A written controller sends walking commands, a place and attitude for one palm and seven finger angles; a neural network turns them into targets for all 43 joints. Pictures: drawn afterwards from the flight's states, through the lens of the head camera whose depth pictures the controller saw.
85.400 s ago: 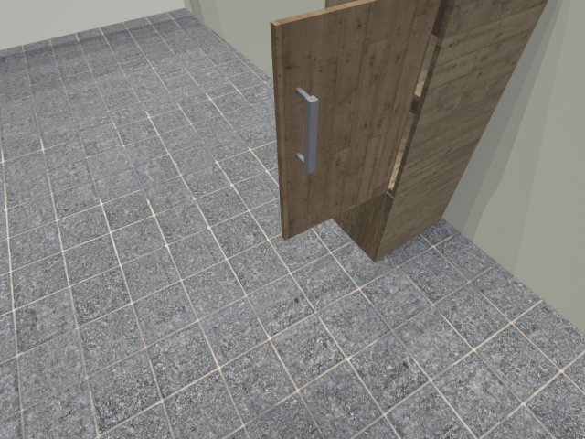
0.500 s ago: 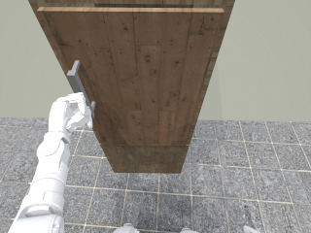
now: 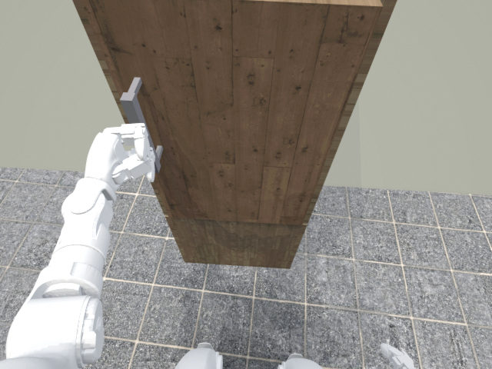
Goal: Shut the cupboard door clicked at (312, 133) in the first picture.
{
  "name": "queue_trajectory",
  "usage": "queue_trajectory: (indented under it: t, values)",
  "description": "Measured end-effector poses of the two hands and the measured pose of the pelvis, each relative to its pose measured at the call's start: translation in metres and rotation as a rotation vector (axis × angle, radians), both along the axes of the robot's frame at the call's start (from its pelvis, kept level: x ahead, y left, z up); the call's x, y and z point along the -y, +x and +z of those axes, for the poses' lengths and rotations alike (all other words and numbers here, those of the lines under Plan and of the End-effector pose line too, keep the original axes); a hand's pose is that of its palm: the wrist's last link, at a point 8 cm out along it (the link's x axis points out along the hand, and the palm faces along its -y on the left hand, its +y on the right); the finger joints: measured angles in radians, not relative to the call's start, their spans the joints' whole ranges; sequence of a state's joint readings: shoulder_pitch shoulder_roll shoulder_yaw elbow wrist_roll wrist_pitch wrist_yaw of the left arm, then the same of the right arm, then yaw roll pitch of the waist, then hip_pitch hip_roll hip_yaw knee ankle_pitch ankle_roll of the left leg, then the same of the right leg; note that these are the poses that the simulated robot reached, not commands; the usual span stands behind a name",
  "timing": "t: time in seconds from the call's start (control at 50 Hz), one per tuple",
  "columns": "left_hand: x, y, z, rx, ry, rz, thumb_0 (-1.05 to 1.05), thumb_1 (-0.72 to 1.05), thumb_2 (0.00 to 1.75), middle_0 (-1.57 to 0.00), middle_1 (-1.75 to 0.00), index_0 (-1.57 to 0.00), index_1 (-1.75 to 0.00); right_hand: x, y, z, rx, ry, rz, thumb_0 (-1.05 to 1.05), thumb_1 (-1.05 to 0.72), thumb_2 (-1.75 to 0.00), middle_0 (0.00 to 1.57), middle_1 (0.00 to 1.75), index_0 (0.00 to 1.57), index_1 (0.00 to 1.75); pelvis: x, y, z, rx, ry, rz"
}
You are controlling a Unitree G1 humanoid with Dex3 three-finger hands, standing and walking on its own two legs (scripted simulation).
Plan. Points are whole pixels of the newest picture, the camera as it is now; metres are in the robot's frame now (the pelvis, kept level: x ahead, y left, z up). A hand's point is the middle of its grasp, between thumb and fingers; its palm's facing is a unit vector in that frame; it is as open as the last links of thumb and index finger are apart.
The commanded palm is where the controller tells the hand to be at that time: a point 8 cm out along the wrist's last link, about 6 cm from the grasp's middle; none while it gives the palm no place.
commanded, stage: push the door shut along its arc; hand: left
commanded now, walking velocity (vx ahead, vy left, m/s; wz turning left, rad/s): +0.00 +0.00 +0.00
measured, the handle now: (146, 129) +0.50 +0.20 +0.08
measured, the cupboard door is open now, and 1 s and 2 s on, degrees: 0 0 0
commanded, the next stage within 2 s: pull the fist back off the door in 0.28 s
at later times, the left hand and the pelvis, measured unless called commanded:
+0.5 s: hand (147, 160) +0.42 +0.18 +0.09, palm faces -0.06 -1.00 -0.01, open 2.6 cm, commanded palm +0.45 +0.20 +0.09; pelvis -0.04 +0.01 -0.02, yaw +2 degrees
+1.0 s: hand (157, 166) +0.41 +0.16 +0.08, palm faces -0.04 -1.00 -0.01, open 3.0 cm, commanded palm +0.37 +0.21 +0.09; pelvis -0.03 +0.01 -0.01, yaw -2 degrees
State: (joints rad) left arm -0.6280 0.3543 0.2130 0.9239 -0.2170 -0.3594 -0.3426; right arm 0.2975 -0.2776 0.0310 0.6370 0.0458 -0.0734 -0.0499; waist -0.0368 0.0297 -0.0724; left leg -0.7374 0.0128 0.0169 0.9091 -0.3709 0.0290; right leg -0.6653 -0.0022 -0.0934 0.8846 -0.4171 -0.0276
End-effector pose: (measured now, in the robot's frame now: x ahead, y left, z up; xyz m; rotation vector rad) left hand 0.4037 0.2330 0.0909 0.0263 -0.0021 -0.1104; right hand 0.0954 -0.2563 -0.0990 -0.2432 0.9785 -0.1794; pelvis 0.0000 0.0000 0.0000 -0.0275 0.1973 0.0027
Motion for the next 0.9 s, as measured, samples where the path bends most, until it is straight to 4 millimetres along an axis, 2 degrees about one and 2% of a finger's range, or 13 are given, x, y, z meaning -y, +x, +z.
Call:
queue_trajectory:
  t: [0.2,0.42,0.58,0.78,0.9]
  values:
    - [-0.004,0.004,-0.002,-0.012,0.014,-0.04,-0.05,0.78,1.02,-1.32,-1.5,-1.33,-1.5,0.003,-0.035,-0.012,-0.076,-0.032,0.002,0.01,-0.9,-0.89,0.2,0.3,0.2,0.3,-0.001,-0.017,-0.009,-0.024,-0.013,0.026]
    - [-0.005,0.005,-0.001,-0.025,0.013,-0.058,-0.05,0.78,1.03,-1.32,-1.5,-1.35,-1.5,0.005,-0.063,-0.011,-0.065,-0.073,-0.005,0.01,-0.9,-0.89,0.2,0.3,0.2,0.3,-0.005,-0.035,-0.014,-0.036,-0.02,0.029]
    - [0.005,-0.002,-0.004,0.002,-0.005,0.112,-0.06,0.76,1.05,-1.34,-1.5,-1.33,-1.5,-0.002,-0.067,-0.012,-0.045,-0.051,0.025,0.01,-0.9,-0.89,0.2,0.3,0.2,0.3,-0.008,-0.043,-0.016,-0.034,-0.018,0.031]
    - [0.011,-0.003,-0.003,-0.002,0.003,0.083,-0.05,0.85,1.07,-1.31,-1.5,-1.31,-1.5,-0.008,-0.071,-0.01,-0.003,-0.022,-0.004,0.01,-0.9,-0.89,0.2,0.3,0.2,0.3,-0.008,-0.047,-0.017,-0.019,-0.017,0.009]
    - [0.013,-0.004,-0.004,0.005,-0.019,0.082,-0.02,0.88,1.01,-1.3,-1.5,-1.3,-1.5,-0.007,-0.073,-0.01,-0.014,-0.008,-0.032,0.01,-0.9,-0.89,0.2,0.3,0.2,0.3,-0.01,-0.041,-0.015,-0.014,-0.012,-0.013]
